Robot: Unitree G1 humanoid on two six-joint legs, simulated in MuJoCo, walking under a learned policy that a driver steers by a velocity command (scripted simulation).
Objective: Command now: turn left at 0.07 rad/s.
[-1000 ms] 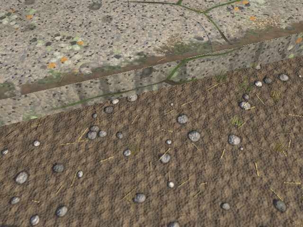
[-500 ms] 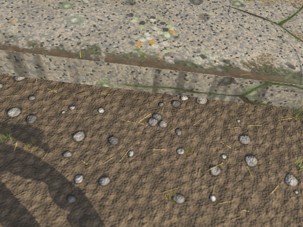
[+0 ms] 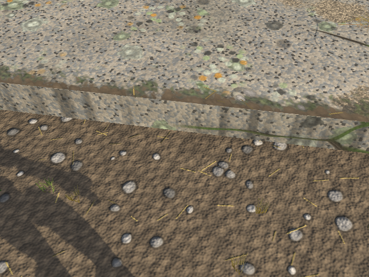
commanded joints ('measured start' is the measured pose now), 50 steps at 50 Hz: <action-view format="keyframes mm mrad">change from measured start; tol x32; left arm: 1 -22 130 22 -48 -3 -22 5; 44 -297 85 -5 -160 -44 -74 -54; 50 273 306 82 -15 -13 -58 -34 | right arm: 1 -10 -118 -35 -46 3 -6 -6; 50 409 0 0 106 8 -90 7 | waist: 1 1 -88 -58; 44 -61 67 117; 50 109 -234 -402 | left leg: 1 15 72 -57 -45 179 25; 20 -287 83 70 261 -196 30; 25 227 32 150 -37 51 33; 28 386 449 -601 -328 -259 290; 43 213 284 12 -413 297 156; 48 304 270 77 -2 891 90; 50 -290 42 100 679 83 -5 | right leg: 1 24 -85 79 -77 170 -42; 12 25 -53 58 -72 144 -44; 18 23 -266 414 -305 -584 -227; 23 -44 -239 292 -300 -284 -196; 31 -661 -92 64 621 -71 -82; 46 -311 -13 -42 29 258 -78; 49 299 -68 35 79 201 -176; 50 652 -336 544 -20 -87 -343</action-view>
